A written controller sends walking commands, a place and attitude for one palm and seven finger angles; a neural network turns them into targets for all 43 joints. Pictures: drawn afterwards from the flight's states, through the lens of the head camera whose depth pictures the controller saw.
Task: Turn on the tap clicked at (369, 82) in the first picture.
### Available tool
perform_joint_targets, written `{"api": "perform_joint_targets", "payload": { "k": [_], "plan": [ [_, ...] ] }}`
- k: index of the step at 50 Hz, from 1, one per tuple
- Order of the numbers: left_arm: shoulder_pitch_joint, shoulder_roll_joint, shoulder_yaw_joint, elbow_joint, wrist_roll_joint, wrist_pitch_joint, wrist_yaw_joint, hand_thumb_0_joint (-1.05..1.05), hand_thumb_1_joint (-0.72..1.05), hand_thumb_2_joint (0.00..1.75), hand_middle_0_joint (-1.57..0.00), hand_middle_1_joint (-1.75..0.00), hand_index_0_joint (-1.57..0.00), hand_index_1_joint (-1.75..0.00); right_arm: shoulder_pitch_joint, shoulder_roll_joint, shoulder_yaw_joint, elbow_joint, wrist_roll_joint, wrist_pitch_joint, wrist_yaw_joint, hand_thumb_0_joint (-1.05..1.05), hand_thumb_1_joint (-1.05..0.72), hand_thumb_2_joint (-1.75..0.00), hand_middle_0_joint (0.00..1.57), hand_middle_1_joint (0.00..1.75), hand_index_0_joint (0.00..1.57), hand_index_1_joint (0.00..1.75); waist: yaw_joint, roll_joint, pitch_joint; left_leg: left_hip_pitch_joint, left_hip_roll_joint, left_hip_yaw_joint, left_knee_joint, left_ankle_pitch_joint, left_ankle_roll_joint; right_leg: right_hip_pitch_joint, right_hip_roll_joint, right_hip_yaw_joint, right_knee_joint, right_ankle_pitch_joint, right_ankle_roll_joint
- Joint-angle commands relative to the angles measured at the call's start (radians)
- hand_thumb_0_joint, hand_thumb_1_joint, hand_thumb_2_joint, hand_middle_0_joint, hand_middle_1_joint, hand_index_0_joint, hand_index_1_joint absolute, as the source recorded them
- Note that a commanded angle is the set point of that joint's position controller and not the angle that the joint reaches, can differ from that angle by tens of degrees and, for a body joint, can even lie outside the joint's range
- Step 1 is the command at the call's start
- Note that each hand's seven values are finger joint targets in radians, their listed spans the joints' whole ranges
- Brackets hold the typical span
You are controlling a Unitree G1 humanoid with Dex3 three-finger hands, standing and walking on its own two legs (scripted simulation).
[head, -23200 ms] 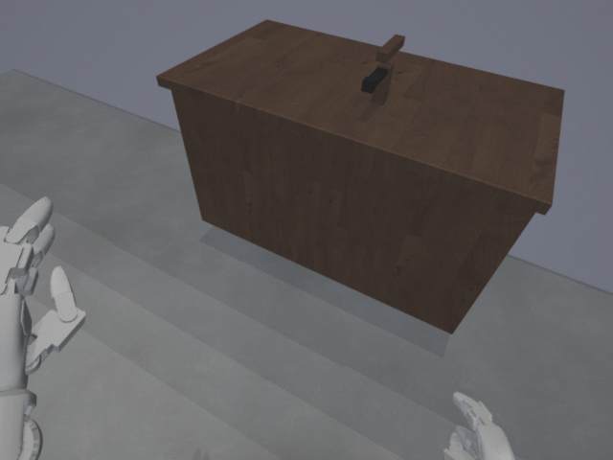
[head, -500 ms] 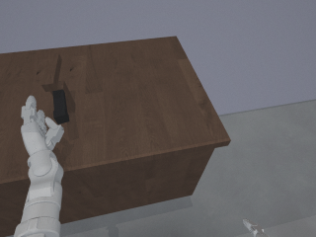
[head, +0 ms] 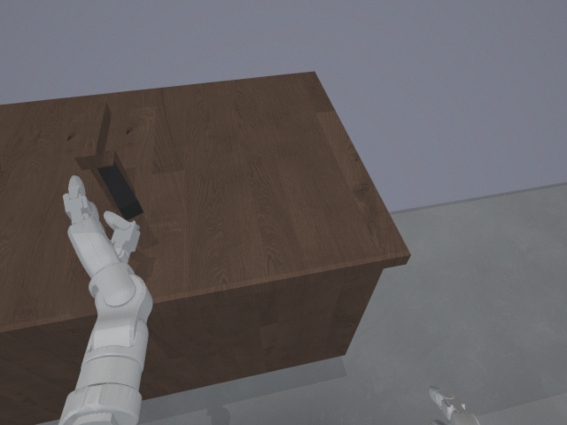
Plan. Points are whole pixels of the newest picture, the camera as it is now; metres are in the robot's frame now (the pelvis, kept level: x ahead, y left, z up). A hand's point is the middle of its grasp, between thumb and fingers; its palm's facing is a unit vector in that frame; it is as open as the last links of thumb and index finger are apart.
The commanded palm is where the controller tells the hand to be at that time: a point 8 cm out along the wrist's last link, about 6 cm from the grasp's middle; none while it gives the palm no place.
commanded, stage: push the lever round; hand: left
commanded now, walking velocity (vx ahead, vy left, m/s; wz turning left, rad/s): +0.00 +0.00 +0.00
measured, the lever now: (128, 205) +0.40 +0.26 +0.09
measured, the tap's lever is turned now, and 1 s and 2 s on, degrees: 24 52 76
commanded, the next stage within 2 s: lift the hand up off the lever in 1.68 s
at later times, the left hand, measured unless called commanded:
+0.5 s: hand (161, 215) +0.39 +0.21 +0.08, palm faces +0.72 -0.69 -0.07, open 7.5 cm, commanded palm +0.34 +0.23 +0.08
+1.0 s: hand (174, 203) +0.41 +0.19 +0.08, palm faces +0.78 -0.62 -0.06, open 7.6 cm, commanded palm +0.37 +0.21 +0.08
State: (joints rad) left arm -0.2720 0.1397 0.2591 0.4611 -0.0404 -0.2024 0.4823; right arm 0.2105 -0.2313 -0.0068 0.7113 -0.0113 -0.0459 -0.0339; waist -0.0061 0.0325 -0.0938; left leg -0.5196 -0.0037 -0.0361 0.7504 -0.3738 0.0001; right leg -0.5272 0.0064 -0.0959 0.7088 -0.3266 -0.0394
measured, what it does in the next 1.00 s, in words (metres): stands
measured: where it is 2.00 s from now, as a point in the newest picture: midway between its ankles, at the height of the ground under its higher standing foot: outside the picture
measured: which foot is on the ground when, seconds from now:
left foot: down 0.00-1.00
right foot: down 0.00-1.00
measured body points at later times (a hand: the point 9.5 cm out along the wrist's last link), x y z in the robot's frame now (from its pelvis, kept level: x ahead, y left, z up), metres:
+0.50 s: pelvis +0.00 -0.01 +0.00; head +0.03 -0.02 +0.45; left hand +0.35 +0.24 +0.08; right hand +0.12 -0.26 -0.12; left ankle +0.00 +0.12 -0.71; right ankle +0.02 -0.10 -0.71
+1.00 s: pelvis +0.00 -0.01 +0.00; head +0.04 -0.01 +0.45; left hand +0.37 +0.22 +0.08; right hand +0.10 -0.26 -0.13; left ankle +0.00 +0.12 -0.71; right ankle +0.02 -0.10 -0.71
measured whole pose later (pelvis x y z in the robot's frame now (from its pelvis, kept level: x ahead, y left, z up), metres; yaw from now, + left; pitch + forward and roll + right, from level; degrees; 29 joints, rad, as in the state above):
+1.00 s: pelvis +0.00 -0.01 +0.00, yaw +0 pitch +10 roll -1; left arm -0.56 0.04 0.29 0.74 0.08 -0.20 0.83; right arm 0.22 -0.22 -0.04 0.77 -0.07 -0.01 0.00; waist -0.04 0.02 -0.12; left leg -0.57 0.00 -0.04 0.76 -0.37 -0.01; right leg -0.58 0.01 -0.10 0.72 -0.32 -0.05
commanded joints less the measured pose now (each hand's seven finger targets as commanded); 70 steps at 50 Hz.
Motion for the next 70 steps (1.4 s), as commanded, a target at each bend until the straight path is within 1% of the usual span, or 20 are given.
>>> {"api": "perform_joint_targets", "payload": {
  "k": [1,5,6,15,19,20,22,30,32,40,42,46,50,53,55,57,60,63,69,70],
  "plan": [
    [-0.336,0.131,-0.027,-0.26,0.033,-0.069,0.021,0.0,0.9,0.9,-0.15,-0.15,-0.15,-0.15,-0.038,-0.128,-0.045,-0.123,-0.004,-0.032,-0.01,0.0,-0.9,-0.9,0.2,0.3,0.2,0.3,-0.024,-0.001,-0.282,0.104,-0.011,-0.008,-0.092,0.29,0.0,0.196,-0.001,0.056,-0.08,0.266,0.01],
    [-0.35,0.171,0.021,-0.215,0.041,-0.057,0.052,0.0,0.9,0.9,-0.15,-0.15,-0.15,-0.15,-0.046,-0.131,-0.046,-0.11,-0.003,-0.026,-0.016,0.0,-0.9,-0.9,0.2,0.3,0.2,0.3,-0.021,-0.013,-0.244,0.071,-0.012,-0.006,-0.1,0.225,0.007,0.188,-0.003,0.064,-0.101,0.212,0.01],
    [-0.377,0.114,-0.037,-0.214,0.043,-0.052,0.055,0.0,0.9,0.9,-0.15,-0.15,-0.15,-0.15,-0.053,-0.127,-0.043,-0.116,-0.005,-0.025,-0.014,0.0,-0.9,-0.9,0.2,0.3,0.2,0.3,-0.037,-0.02,-0.235,0.074,-0.015,-0.002,-0.1,0.21,0.011,0.176,-0.006,0.064,-0.105,0.2,0.015],
    [-0.486,0.129,-0.012,-0.136,0.08,-0.051,0.136,0.0,0.9,0.9,-0.15,-0.15,-0.15,-0.15,-0.055,-0.124,-0.047,-0.086,-0.012,-0.02,-0.022,0.0,-0.9,-0.9,0.2,0.3,0.2,0.3,-0.037,-0.014,-0.255,0.07,-0.017,-0.004,-0.103,0.159,0.014,0.161,-0.007,0.073,-0.12,0.139,0.013],
    [-0.506,0.081,-0.043,-0.106,0.092,-0.048,0.169,0.0,0.9,0.9,-0.15,-0.15,-0.15,-0.15,-0.048,-0.117,-0.051,-0.087,-0.02,-0.017,-0.014,0.0,-0.9,-0.9,0.2,0.3,0.2,0.3,-0.042,-0.032,-0.288,0.074,-0.018,0.005,-0.092,0.198,0.015,0.177,-0.01,0.069,-0.111,0.187,0.015],
    [-0.501,0.118,0.001,-0.095,0.097,-0.046,0.181,0.0,0.9,0.9,-0.15,-0.15,-0.15,-0.15,-0.046,-0.12,-0.054,-0.08,-0.021,-0.014,-0.015,0.0,-0.9,-0.9,0.2,0.3,0.2,0.3,-0.032,-0.023,-0.291,0.069,-0.016,0.0,-0.095,0.196,0.011,0.177,-0.008,0.068,-0.108,0.18,0.013],
    [-0.539,0.062,-0.046,-0.097,0.104,-0.05,0.196,0.0,0.9,0.9,-0.15,-0.15,-0.15,-0.15,-0.044,-0.113,-0.054,-0.082,-0.025,-0.015,-0.007,0.0,-0.9,-0.9,0.2,0.3,0.2,0.3,-0.044,-0.032,-0.294,0.079,-0.015,0.004,-0.091,0.213,0.011,0.172,-0.01,0.064,-0.104,0.198,0.015],
    [-0.546,0.132,0.048,-0.042,0.118,-0.039,0.25,0.0,0.9,0.9,-0.15,-0.15,-0.15,-0.15,-0.04,-0.115,-0.061,-0.077,-0.035,-0.001,-0.003,0.0,-0.9,-0.9,0.2,0.3,0.2,0.3,-0.028,-0.044,-0.293,0.033,-0.019,0.018,-0.093,0.183,0.017,0.199,-0.013,0.078,-0.122,0.175,0.019],
    [-0.589,0.077,-0.007,-0.028,0.121,-0.037,0.253,0.0,0.9,0.9,-0.15,-0.15,-0.15,-0.15,-0.038,-0.108,-0.056,-0.079,-0.035,0.002,0.002,0.0,-0.9,-0.9,0.2,0.3,0.2,0.3,-0.048,-0.064,-0.28,0.031,-0.018,0.02,-0.093,0.176,0.018,0.19,-0.017,0.077,-0.125,0.168,0.022],
    [-0.618,0.105,0.044,0.023,0.138,-0.043,0.298,0.0,0.9,0.9,-0.15,-0.15,-0.15,-0.15,-0.028,-0.111,-0.065,-0.058,-0.047,0.005,0.01,0.0,-0.9,-0.9,0.2,0.3,0.2,0.3,-0.043,-0.032,-0.284,0.028,-0.018,0.018,-0.087,0.181,0.016,0.174,-0.012,0.071,-0.119,0.162,0.016],
    [-0.685,0.043,-0.019,0.019,0.142,-0.048,0.303,0.0,0.9,0.9,-0.15,-0.15,-0.15,-0.15,-0.03,-0.105,-0.062,-0.059,-0.047,0.004,0.017,0.0,-0.9,-0.9,0.2,0.3,0.2,0.3,-0.063,-0.032,-0.28,0.039,-0.014,0.015,-0.088,0.175,0.014,0.149,-0.013,0.063,-0.114,0.146,0.016],
    [-0.715,0.022,-0.02,0.058,0.151,-0.05,0.334,0.0,0.9,0.9,-0.15,-0.15,-0.15,-0.15,-0.021,-0.106,-0.065,-0.047,-0.056,0.001,0.026,0.0,-0.9,-0.9,0.2,0.3,0.2,0.3,-0.066,-0.028,-0.297,0.045,-0.014,0.009,-0.081,0.186,0.01,0.127,-0.008,0.052,-0.099,0.142,0.013],
    [-0.725,0.066,0.045,0.113,0.163,-0.042,0.365,0.0,0.9,0.9,-0.15,-0.15,-0.15,-0.15,-0.009,-0.112,-0.073,-0.03,-0.067,0.006,0.033,0.0,-0.9,-0.9,0.2,0.3,0.2,0.3,-0.057,-0.04,-0.314,0.032,-0.012,0.009,-0.075,0.204,0.005,0.128,-0.004,0.046,-0.091,0.153,0.012],
    [-0.769,0.002,-0.008,0.121,0.174,-0.036,0.379,0.0,0.9,0.9,-0.15,-0.15,-0.15,-0.15,0.0,-0.104,-0.071,-0.032,-0.073,0.009,0.047,0.0,-0.9,-0.9,0.2,0.3,0.2,0.3,-0.071,-0.034,-0.342,0.039,-0.011,0.011,-0.06,0.236,0.001,0.115,-0.005,0.039,-0.071,0.18,0.012],
    [-0.763,0.043,0.047,0.148,0.183,-0.029,0.398,0.0,0.9,0.9,-0.15,-0.15,-0.15,-0.15,0.008,-0.109,-0.075,-0.02,-0.079,0.012,0.049,0.0,-0.9,-0.9,0.2,0.3,0.2,0.3,-0.06,-0.034,-0.341,0.031,-0.011,0.008,-0.059,0.242,-0.001,0.115,-0.001,0.038,-0.07,0.183,0.01],
    [-0.781,-0.012,0.0,0.136,0.186,-0.025,0.399,0.0,0.9,0.9,-0.15,-0.15,-0.15,-0.15,0.012,-0.102,-0.075,-0.033,-0.081,0.014,0.058,0.0,-0.9,-0.9,0.2,0.3,0.2,0.3,-0.069,-0.043,-0.357,0.036,-0.009,0.012,-0.052,0.273,-0.003,0.117,-0.003,0.034,-0.057,0.216,0.01],
    [-0.767,0.029,0.046,0.148,0.199,-0.019,0.408,0.0,0.9,0.9,-0.15,-0.15,-0.15,-0.15,0.025,-0.107,-0.081,-0.021,-0.086,0.018,0.061,0.0,-0.9,-0.9,0.2,0.3,0.2,0.3,-0.058,-0.027,-0.37,0.039,-0.006,0.007,-0.043,0.301,-0.008,0.112,0.002,0.033,-0.046,0.234,0.006],
    [-0.826,0.003,0.012,0.171,0.196,-0.017,0.405,0.0,0.9,0.9,-0.15,-0.15,-0.15,-0.15,0.027,-0.104,-0.077,-0.024,-0.084,0.019,0.062,0.0,-0.9,-0.9,0.2,0.3,0.2,0.3,-0.086,-0.079,-0.348,0.012,-0.009,0.016,-0.04,0.247,0.004,0.106,-0.004,0.04,-0.061,0.206,0.017],
    [-0.856,0.017,0.024,0.203,0.201,-0.02,0.412,0.0,0.9,0.9,-0.15,-0.15,-0.15,-0.15,0.039,-0.102,-0.075,-0.019,-0.086,0.017,0.061,0.0,-0.9,-0.9,0.2,0.3,0.2,0.3,-0.088,-0.069,-0.351,-0.008,-0.015,0.024,-0.039,0.222,0.011,0.118,-0.006,0.05,-0.068,0.202,0.02],
    [-0.85,0.057,0.064,0.202,0.206,-0.023,0.415,0.0,0.9,0.9,-0.15,-0.15,-0.15,-0.15,0.04,-0.108,-0.08,-0.011,-0.087,0.018,0.058,0.0,-0.9,-0.9,0.2,0.3,0.2,0.3,-0.08,-0.048,-0.358,-0.004,-0.015,0.019,-0.039,0.223,0.009,0.116,-0.004,0.051,-0.067,0.199,0.017]
  ]
}}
